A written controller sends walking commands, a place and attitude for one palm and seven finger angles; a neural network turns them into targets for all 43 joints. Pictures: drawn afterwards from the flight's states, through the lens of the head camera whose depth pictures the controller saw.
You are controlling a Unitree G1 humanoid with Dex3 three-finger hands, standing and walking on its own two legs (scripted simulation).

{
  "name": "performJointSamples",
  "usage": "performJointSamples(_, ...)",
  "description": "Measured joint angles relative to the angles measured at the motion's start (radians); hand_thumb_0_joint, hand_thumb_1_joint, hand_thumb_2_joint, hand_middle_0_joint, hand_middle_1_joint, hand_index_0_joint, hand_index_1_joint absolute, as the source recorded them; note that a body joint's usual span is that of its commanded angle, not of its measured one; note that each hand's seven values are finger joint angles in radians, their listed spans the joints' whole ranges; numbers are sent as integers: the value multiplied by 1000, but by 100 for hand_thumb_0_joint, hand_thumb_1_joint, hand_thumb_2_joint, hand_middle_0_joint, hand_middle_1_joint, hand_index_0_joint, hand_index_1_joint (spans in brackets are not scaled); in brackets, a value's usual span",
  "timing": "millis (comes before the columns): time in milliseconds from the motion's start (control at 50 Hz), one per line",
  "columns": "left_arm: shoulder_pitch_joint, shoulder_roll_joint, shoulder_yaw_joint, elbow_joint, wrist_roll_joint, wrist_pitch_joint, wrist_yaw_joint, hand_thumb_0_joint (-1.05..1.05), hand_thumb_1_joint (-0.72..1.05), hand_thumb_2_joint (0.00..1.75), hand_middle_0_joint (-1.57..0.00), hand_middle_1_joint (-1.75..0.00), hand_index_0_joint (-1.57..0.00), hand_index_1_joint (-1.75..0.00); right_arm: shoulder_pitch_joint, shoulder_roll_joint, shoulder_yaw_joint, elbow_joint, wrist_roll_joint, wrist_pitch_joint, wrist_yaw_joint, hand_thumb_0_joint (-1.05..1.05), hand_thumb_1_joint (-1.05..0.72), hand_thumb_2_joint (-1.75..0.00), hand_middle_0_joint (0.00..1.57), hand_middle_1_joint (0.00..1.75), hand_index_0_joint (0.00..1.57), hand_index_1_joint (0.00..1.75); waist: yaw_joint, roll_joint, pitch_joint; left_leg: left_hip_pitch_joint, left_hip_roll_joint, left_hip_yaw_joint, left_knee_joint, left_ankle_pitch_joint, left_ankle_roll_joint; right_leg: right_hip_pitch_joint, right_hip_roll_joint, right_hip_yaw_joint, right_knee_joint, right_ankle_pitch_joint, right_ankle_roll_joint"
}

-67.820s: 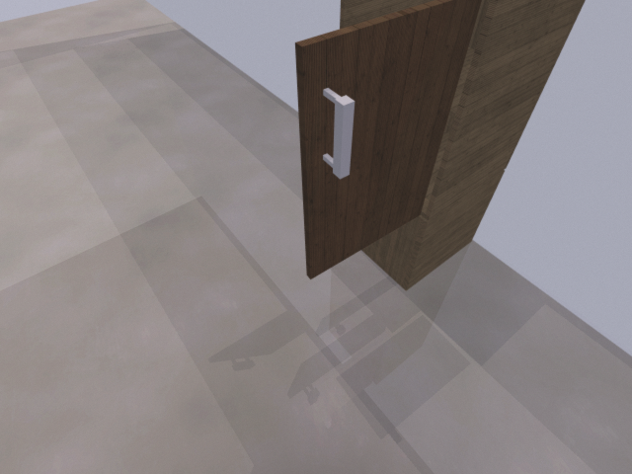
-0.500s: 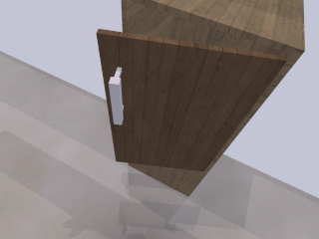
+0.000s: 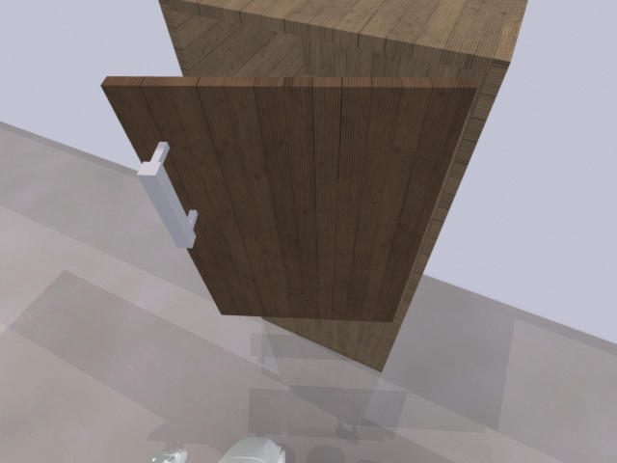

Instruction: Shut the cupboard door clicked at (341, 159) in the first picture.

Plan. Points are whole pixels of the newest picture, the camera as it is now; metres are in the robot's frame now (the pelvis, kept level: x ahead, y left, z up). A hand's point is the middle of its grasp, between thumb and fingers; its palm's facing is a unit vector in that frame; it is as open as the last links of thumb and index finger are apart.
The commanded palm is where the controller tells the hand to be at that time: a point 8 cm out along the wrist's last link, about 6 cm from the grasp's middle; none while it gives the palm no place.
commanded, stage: come to a stop and stand still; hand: left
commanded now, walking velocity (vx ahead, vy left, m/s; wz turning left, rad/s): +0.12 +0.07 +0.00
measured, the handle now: (174, 197) +0.42 +0.21 +0.10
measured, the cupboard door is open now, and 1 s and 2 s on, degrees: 22 22 22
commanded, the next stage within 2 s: look again from close up in 0.50 s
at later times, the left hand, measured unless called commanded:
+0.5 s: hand out of the picture +0.00 +0.24 -0.18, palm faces +0.02 -0.99 -0.16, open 7.4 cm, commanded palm none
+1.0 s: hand out of the picture +0.03 +0.17 -0.16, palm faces +0.01 -0.96 -0.27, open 7.2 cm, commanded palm none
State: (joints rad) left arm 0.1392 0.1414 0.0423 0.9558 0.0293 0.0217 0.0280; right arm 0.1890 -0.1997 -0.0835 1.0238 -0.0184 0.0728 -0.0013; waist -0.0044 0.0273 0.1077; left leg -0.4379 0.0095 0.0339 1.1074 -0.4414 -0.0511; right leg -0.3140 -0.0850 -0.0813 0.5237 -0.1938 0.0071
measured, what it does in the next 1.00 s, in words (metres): steps on the spot: left foot, then right foot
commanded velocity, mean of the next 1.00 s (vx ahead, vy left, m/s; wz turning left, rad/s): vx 0.04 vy -0.06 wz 0.00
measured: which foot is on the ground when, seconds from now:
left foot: up 0.00-0.16, down 0.18-1.00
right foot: down 0.00-0.18, up 0.20-0.64, down 0.66-1.00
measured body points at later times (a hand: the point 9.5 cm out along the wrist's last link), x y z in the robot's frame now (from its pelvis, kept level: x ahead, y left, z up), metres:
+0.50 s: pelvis -0.02 +0.05 +0.01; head +0.02 +0.08 +0.46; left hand +0.00 +0.29 -0.16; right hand -0.04 -0.16 -0.13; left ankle -0.05 +0.14 -0.74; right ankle -0.04 -0.09 -0.68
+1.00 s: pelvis -0.03 -0.01 +0.00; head -0.03 -0.06 +0.45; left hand +0.03 +0.22 -0.14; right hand -0.03 -0.23 -0.18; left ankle -0.05 +0.14 -0.73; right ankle -0.03 -0.10 -0.74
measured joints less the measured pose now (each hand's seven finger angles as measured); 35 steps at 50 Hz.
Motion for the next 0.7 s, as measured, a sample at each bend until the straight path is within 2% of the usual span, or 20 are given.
performJointSamples(80, 15, 19, 8, -9, 8, 5, 0, 0, 91, 90, -20, -30, -20, -30, -3, -2, 3, -15, -2, -3, 11, 1, -91, -90, 20, 30, 20, 30, 21, -33, -18, 43, 10, 6, -124, 19, 0, -10, -11, -4, -22, 27, 8)
performJointSamples(120, 28, 33, 12, -8, 12, 9, -1, 0, 91, 90, -20, -30, -20, -30, 1, -1, 6, -21, -1, -12, 14, 1, -91, -90, 20, 30, 20, 30, 32, -50, -29, 93, 15, 12, -251, 7, 7, -21, -16, -4, -23, 36, 14)
performJointSamples(160, 46, 48, 17, -2, 10, 15, -2, 0, 91, 90, -20, -30, -20, -30, 10, 0, 11, -27, 0, -28, 12, 1, -91, -90, 20, 30, 20, 30, 37, -63, -44, 168, 15, 21, -425, 46, 17, -39, -17, 0, -9, 38, 25)
performJointSamples(180, 57, 54, 17, 4, 6, 20, -3, 1, 91, 90, -20, -30, -20, -30, 20, -1, 14, -30, -1, -39, 10, 1, -91, -90, 20, 30, 20, 30, 35, -61, -55, 206, 17, 20, -516, 65, 26, -55, -14, -2, 12, 27, 32)
performJointSamples(240, 81, 76, 25, 39, -3, 43, -7, 1, 91, 90, -20, -30, -20, -30, 47, 29, 27, -24, -13, -51, 2, 0, -91, -90, 20, 30, 20, 30, 25, -88, -71, 218, 0, 27, -544, 95, 76, -93, 0, 41, 140, -156, 32)
performJointSamples(260, 90, 79, 26, 50, -2, 47, -10, 1, 91, 90, -20, -30, -20, -29, 60, 38, 34, -19, -17, -53, -1, 0, -91, -90, 20, 30, 20, 30, 22, -87, -80, 228, 0, 26, -569, 109, 84, -106, 13, 52, 196, -175, 29)
performJointSamples(320, 112, 84, 27, 72, 1, 39, -23, 1, 91, 90, -20, -30, -20, -29, 94, 67, 53, 0, -17, -65, -12, 1, -91, -90, 20, 30, 20, 30, 18, -83, -92, 264, -2, 22, -665, 161, 93, -131, 43, 70, 345, -150, 26)
performJointSamples(380, 124, 83, 23, 90, -4, 25, -26, 1, 91, 90, -19, -30, -20, -29, 118, 88, 65, 21, -15, -77, -25, 1, -92, -90, 20, 30, 20, 30, 15, -84, -89, 292, -9, 25, -736, 198, 99, -128, 55, 76, 400, -128, 35)
performJointSamples(500, 105, 67, 15, 110, -10, 39, -23, 1, 92, 90, -19, -30, -20, -29, 144, 114, 71, 49, -14, -86, -42, 1, -92, -90, 20, 30, 21, 30, -10, -85, -59, 301, -10, 41, -751, 203, 98, -92, 63, 63, 360, -183, 40)
performJointSamples(600, 47, 42, 12, 100, -15, 43, -18, 1, 92, 90, -19, -30, -20, -29, 153, 108, 62, 76, -15, -74, -47, 1, -91, -90, 20, 30, 21, 30, -35, -66, -35, 285, 2, 48, -712, 183, 85, -32, 57, 45, 208, -199, 27)
performJointSamples(640, 33, 37, -2, 96, -15, 15, -7, 1, 93, 90, -20, -30, -20, -29, 165, 91, 61, 81, -6, -71, -35, 1, -91, -90, 20, 30, 21, 30, -34, -48, -49, 240, 11, 49, -639, 150, 73, -2, 53, 46, 120, -125, -2)
performJointSamples(660, 38, 39, -6, 84, -13, -1, -5, 1, 93, 90, -20, -30, -20, -29, 174, 84, 61, 76, -5, -71, -30, 1, -91, -90, 20, 30, 21, 30, -28, -53, -63, 214, 5, 61, -592, 122, 68, 14, 40, 65, 73, -59, -18)
performJointSamples(700, 37, 31, -13, 92, -13, -26, 2, 1, 93, 90, -20, -30, -20, -29, 168, 64, 60, 71, -5, -75, -28, 1, -91, -90, 20, 30, 21, 30, -27, -34, -68, 193, 13, 71, -525, 98, 59, 21, 45, 81, 77, -133, -6)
